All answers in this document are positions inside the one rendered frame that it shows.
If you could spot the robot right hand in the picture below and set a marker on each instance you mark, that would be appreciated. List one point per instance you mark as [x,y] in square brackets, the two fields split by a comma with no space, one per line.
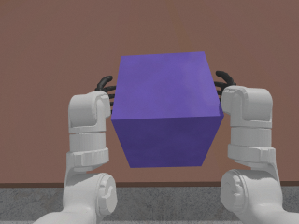
[229,82]

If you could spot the robot right upper arm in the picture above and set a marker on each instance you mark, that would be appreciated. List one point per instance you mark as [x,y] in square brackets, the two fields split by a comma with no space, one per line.
[255,197]

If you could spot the robot left forearm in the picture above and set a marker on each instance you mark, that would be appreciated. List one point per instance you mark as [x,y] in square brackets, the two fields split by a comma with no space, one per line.
[87,114]

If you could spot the robot left upper arm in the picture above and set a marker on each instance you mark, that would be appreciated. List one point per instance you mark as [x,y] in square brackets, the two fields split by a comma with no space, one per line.
[88,198]

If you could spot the robot left hand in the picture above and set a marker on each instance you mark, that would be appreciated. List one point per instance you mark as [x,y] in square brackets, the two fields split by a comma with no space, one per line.
[101,87]

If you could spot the carton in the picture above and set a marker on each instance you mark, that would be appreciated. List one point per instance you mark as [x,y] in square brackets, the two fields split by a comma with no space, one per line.
[166,110]

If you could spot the robot right forearm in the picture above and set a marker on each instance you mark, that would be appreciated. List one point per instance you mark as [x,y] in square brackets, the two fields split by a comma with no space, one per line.
[250,111]

